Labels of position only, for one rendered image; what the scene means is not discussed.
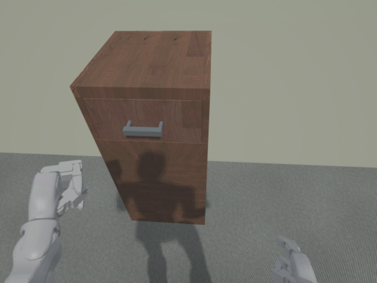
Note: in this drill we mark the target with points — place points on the cabinet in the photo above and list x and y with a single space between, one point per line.
158 181

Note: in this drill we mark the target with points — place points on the robot left forearm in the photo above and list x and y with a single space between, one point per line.
37 253

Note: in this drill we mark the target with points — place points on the drawer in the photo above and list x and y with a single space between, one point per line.
182 119

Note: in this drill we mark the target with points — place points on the robot right hand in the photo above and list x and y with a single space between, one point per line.
296 270

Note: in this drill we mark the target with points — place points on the robot left hand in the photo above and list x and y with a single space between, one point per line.
47 189

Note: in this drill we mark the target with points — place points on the handle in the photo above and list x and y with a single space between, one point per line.
143 131

